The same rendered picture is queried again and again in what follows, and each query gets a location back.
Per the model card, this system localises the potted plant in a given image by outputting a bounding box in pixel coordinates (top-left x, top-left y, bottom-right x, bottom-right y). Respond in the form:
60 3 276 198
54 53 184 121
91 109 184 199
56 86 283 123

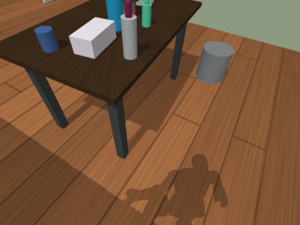
123 0 139 15

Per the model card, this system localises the table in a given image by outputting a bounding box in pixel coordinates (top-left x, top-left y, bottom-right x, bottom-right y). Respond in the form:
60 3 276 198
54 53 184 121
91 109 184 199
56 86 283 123
0 0 202 159

